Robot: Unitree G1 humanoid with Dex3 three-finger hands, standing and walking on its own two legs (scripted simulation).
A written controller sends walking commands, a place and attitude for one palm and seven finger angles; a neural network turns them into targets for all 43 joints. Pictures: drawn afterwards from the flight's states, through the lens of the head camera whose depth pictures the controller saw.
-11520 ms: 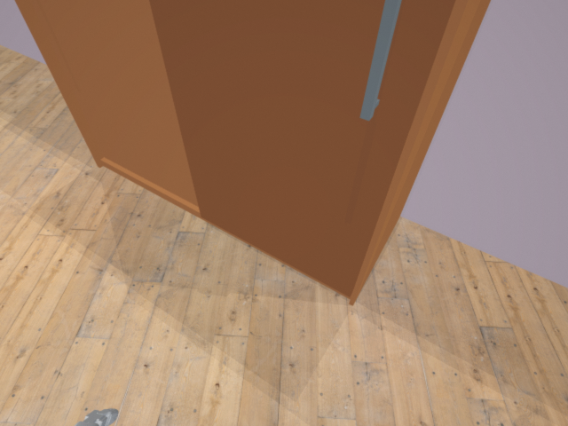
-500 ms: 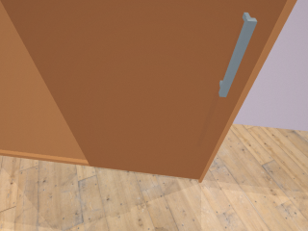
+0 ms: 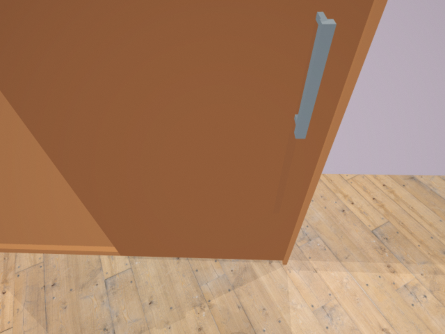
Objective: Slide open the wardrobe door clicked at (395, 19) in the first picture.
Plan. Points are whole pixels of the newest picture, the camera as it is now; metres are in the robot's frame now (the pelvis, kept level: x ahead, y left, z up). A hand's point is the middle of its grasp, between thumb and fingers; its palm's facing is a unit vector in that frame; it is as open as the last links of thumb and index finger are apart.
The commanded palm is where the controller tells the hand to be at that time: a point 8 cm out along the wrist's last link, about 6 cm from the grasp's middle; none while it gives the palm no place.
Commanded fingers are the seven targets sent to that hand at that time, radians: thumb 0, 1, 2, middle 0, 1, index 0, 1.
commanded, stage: come to a stop and stand still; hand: right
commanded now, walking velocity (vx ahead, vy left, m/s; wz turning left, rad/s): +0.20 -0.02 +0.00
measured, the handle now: (309, 82) +0.52 -0.15 +0.20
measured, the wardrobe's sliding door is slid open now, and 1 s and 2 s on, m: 0.00 0.00 0.00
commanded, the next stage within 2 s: look again from close up in 2.00 s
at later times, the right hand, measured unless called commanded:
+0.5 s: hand out of the picture +0.13 -0.17 -0.17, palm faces +0.03 +0.97 -0.23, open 7.3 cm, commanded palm none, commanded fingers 0.00 -0.90 -0.90 0.20 0.30 0.20 0.30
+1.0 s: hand out of the picture +0.03 -0.17 -0.16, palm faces +0.03 +0.98 -0.22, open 7.4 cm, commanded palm none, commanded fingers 0.00 -0.90 -0.90 0.20 0.30 0.20 0.30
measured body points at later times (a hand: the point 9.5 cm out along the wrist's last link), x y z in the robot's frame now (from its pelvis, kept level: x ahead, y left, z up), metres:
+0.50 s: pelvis +0.06 +0.01 +0.00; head +0.11 +0.02 +0.44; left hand +0.04 +0.22 -0.17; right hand +0.12 -0.22 -0.16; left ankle +0.12 +0.13 -0.73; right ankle -0.01 -0.10 -0.71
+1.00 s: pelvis +0.03 +0.00 +0.01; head +0.04 +0.01 +0.46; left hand +0.07 +0.23 -0.15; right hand +0.03 -0.23 -0.15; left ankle +0.02 +0.11 -0.73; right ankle +0.02 -0.10 -0.73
